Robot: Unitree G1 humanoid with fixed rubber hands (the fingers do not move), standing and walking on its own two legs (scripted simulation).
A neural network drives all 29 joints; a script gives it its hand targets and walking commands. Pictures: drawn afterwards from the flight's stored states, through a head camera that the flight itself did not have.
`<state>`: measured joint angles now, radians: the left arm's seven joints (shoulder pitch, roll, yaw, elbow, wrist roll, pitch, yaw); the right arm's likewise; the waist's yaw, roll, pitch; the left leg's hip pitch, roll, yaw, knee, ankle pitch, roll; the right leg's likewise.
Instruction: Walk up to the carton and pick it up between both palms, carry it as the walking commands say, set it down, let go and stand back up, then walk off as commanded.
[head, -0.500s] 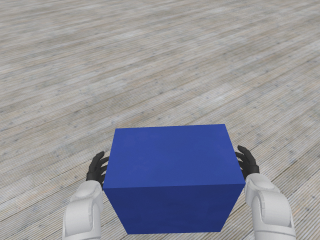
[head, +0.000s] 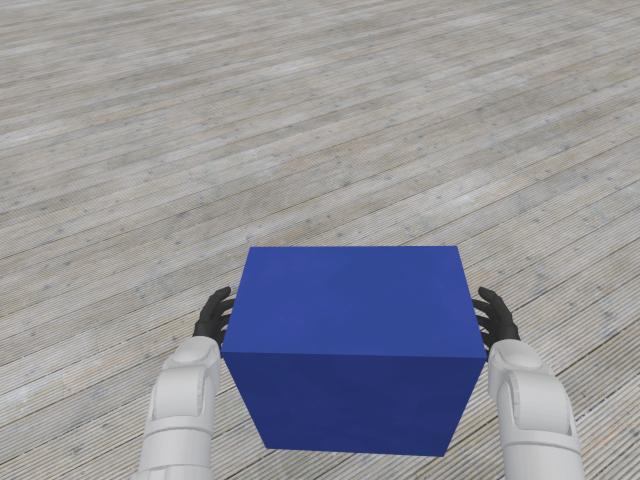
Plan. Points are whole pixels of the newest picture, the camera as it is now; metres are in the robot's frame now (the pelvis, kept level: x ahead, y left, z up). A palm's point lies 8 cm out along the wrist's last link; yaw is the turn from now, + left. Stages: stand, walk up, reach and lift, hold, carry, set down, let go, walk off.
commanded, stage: hold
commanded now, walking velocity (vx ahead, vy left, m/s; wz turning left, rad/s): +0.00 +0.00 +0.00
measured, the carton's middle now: (352, 357) +0.31 -0.03 -0.05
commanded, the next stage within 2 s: set down in 0.20 s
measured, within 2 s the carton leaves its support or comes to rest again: neither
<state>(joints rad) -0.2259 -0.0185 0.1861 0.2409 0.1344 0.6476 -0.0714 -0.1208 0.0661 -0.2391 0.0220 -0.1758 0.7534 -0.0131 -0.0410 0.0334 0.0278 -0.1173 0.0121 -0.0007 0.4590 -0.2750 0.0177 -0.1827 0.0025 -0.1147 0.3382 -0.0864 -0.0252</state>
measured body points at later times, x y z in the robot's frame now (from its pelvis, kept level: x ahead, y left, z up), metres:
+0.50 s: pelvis +0.01 +0.01 +0.00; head +0.03 -0.01 +0.45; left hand +0.32 +0.15 -0.01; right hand +0.28 -0.21 -0.01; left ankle -0.01 +0.11 -0.74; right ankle +0.07 -0.11 -0.74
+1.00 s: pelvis -0.01 +0.01 -0.03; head +0.12 -0.02 +0.40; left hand +0.34 +0.15 -0.08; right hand +0.31 -0.22 -0.09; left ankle -0.01 +0.11 -0.74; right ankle +0.07 -0.11 -0.74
